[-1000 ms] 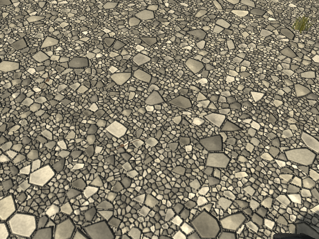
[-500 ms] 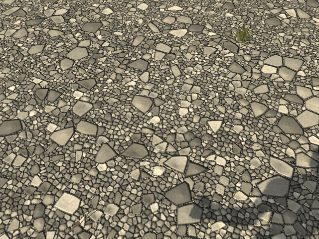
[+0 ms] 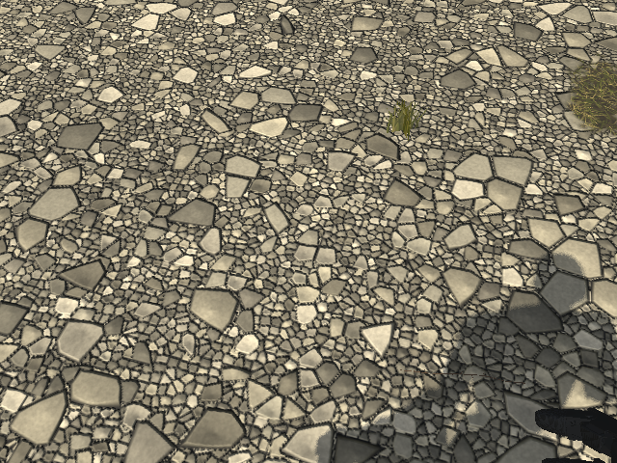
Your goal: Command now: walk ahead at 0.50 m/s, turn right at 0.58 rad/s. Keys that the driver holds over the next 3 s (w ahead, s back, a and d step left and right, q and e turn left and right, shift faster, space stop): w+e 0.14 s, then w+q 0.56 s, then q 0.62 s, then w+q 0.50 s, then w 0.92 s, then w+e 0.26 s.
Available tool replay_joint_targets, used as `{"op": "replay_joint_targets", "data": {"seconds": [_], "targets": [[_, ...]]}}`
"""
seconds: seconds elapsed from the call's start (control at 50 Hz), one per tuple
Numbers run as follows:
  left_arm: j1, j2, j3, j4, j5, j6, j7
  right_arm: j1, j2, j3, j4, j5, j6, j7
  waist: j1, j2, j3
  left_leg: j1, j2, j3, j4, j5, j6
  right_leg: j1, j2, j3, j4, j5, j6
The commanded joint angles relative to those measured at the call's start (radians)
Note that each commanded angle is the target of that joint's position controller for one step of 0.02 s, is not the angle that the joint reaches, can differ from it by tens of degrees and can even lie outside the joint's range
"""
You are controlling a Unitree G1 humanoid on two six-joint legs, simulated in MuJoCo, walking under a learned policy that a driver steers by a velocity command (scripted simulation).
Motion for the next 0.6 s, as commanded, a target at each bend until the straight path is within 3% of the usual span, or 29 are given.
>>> {"op": "replay_joint_targets", "data": {"seconds": [0.02,0.04,0.06,0.08,0.1,0.12,0.16,0.2,0.26,0.32,0.36,0.4,0.44,0.46,0.48,0.5,0.52,0.54,0.56,0.6], "targets": [[0.058,0.004,-0.014,-0.109,-0.008,-0.021,-0.003,0.357,-0.288,-0.094,0.005,-0.028,-0.007,-0.017,-0.154,0.177,-0.355,0.834,0.379,-0.501,-0.022,-0.19,0.238,-0.502,-0.004,-0.037,0.576,0.116,0.02],[0.081,0.063,-0.013,-0.11,-0.018,-0.026,-0.003,0.364,-0.225,-0.081,0.014,-0.001,0.003,-0.01,-0.148,0.281,-0.357,0.858,0.456,-0.741,-0.11,-0.399,0.269,-0.677,-0.048,-0.044,0.75,-0.143,0.032],[0.004,0.147,0.009,-0.106,-0.021,-0.022,-0.004,0.308,-0.147,-0.06,-0.006,0.006,0.01,-0.012,-0.166,0.15,-0.204,0.728,0.416,-0.609,-0.135,-0.469,0.221,-0.733,-0.102,-0.036,0.814,-0.065,0.038],[-0.067,0.152,0.013,-0.12,-0.012,-0.016,-0.003,0.257,-0.122,-0.051,-0.016,-0.001,0.02,-0.014,-0.158,0.07,-0.11,0.594,0.371,-0.461,-0.148,-0.386,0.182,-0.718,-0.14,-0.08,0.812,0.013,0.045],[-0.108,0.138,0.015,-0.135,-0.002,-0.013,-0.005,0.216,-0.102,-0.043,-0.009,-0.006,0.025,-0.014,-0.138,0.049,-0.032,0.471,0.327,-0.356,-0.18,-0.281,0.171,-0.697,-0.168,-0.092,0.761,0.066,0.048],[-0.111,0.122,0.018,-0.139,-0.001,-0.008,-0.009,0.195,-0.085,-0.036,-0.005,-0.012,0.024,-0.014,-0.113,0.071,-0.006,0.398,0.294,-0.275,-0.207,-0.212,0.158,-0.657,-0.199,-0.094,0.722,0.102,0.046],[-0.097,0.069,0.008,-0.141,-0.007,0.002,-0.015,0.202,-0.087,-0.038,0.014,-0.01,0.015,-0.008,-0.098,0.086,0.008,0.318,0.259,-0.184,-0.257,-0.139,0.169,-0.599,-0.212,-0.117,0.673,0.131,0.047],[-0.118,0.035,-0.003,-0.154,0.003,-0.001,-0.013,0.231,-0.111,-0.045,0.043,-0.004,0.006,0.0,-0.089,0.061,0.014,0.305,0.258,-0.147,-0.288,-0.06,0.207,-0.603,-0.209,-0.118,0.579,0.164,0.051],[-0.209,0.024,-0.017,-0.18,0.019,-0.021,-0.023,0.233,-0.14,-0.051,0.056,0.015,0.016,0.001,-0.095,0.039,0.022,0.323,0.234,-0.087,-0.301,0.047,0.219,-0.601,-0.223,-0.168,0.364,0.305,0.06],[-0.325,0.011,-0.027,-0.202,0.012,-0.044,-0.038,0.287,-0.172,-0.057,0.075,0.027,0.033,-0.004,-0.138,0.04,0.034,0.308,0.203,-0.043,-0.281,0.072,0.195,-0.509,-0.18,-0.209,0.166,0.422,0.077],[-0.378,0.026,-0.024,-0.218,0.003,-0.052,-0.046,0.338,-0.186,-0.06,0.093,0.032,0.044,-0.006,-0.155,0.052,0.035,0.339,0.223,-0.069,-0.255,0.056,0.189,-0.477,-0.157,-0.212,0.098,0.431,0.081],[-0.395,0.052,-0.016,-0.229,-0.003,-0.061,-0.052,0.356,-0.192,-0.061,0.104,0.038,0.054,-0.01,-0.143,0.074,0.031,0.373,0.248,-0.111,-0.215,0.028,0.171,-0.436,-0.147,-0.199,0.037,0.398,0.065],[-0.318,0.085,0.001,-0.209,-0.002,-0.069,-0.05,0.344,-0.196,-0.061,0.109,0.039,0.064,-0.016,-0.079,0.084,-0.002,0.363,0.245,-0.117,-0.132,0.064,0.139,-0.284,-0.131,-0.21,-0.036,0.385,0.036],[-0.21,0.124,0.022,-0.176,0.007,-0.07,-0.041,0.349,-0.171,-0.052,0.108,0.034,0.064,-0.017,-0.028,0.069,-0.069,0.321,0.195,-0.082,-0.004,0.139,0.111,-0.105,-0.128,-0.215,-0.051,0.382,0.009],[-0.045,0.19,0.044,-0.154,0.029,-0.069,-0.027,0.332,-0.11,-0.028,0.082,0.015,0.059,-0.015,0.048,-0.004,-0.205,0.169,0.133,-0.032,0.265,-0.004,0.067,0.158,-0.283,-0.073,-0.018,0.392,-0.053],[0.03,0.275,0.062,-0.14,0.043,-0.054,-0.022,0.437,-0.005,0.004,0.053,0.014,0.044,-0.017,0.015,-0.272,-0.339,-0.183,0.004,0.051,0.615,-0.482,0.003,0.462,-0.539,0.308,-0.071,0.298,-0.188],[0.049,0.2,0.045,-0.132,0.037,-0.051,-0.025,0.422,-0.09,-0.016,0.063,0.04,0.036,-0.018,0.04,-0.248,-0.344,-0.294,0.027,-0.052,0.775,-0.571,0.001,0.42,-0.542,0.446,-0.149,0.132,-0.218],[-0.005,0.147,0.026,-0.129,0.024,-0.053,-0.025,0.355,-0.148,-0.035,0.047,0.052,0.037,-0.017,0.032,-0.196,-0.201,-0.354,0.068,-0.058,0.825,-0.494,0.006,0.317,-0.505,0.306,-0.172,0.115,-0.182],[-0.067,0.108,0.013,-0.129,0.021,-0.055,-0.028,0.315,-0.143,-0.037,0.041,0.045,0.043,-0.02,0.006,-0.161,-0.131,-0.336,0.103,-0.039,0.81,-0.413,0.005,0.205,-0.46,0.191,-0.199,0.156,-0.155],[-0.163,0.054,-0.002,-0.122,0.027,-0.063,-0.034,0.299,-0.118,-0.043,0.038,0.031,0.066,-0.019,-0.054,-0.159,-0.031,-0.258,0.147,-0.044,0.742,-0.314,-0.004,0.017,-0.399,0.034,-0.276,0.269,-0.13]]}}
